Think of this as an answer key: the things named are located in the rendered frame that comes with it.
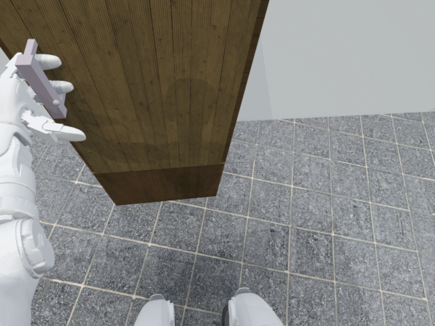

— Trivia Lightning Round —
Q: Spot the left robot shin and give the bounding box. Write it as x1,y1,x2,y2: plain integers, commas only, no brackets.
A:
149,294,164,302

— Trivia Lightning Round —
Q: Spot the robot left upper arm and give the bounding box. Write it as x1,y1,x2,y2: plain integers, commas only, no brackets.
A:
0,218,54,326

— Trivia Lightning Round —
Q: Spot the left robot thigh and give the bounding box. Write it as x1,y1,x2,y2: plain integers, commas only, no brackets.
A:
134,300,175,326

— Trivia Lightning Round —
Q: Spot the cupboard door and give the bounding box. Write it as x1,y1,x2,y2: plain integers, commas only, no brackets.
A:
0,0,261,174

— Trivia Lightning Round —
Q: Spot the robot left hand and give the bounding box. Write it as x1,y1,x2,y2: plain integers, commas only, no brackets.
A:
0,52,86,143

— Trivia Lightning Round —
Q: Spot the robot left forearm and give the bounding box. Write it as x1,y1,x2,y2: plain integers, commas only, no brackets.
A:
0,123,39,225

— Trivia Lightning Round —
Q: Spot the handle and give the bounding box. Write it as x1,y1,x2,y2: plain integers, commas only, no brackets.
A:
15,39,67,119

